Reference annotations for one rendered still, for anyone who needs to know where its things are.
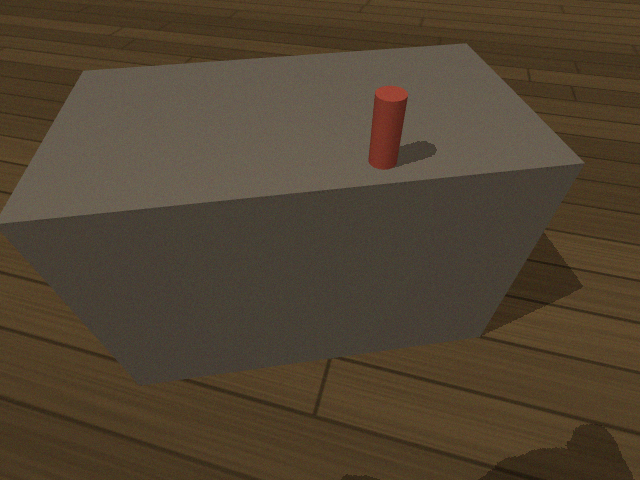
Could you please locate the can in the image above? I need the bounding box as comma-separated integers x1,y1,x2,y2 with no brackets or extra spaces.
368,86,408,170

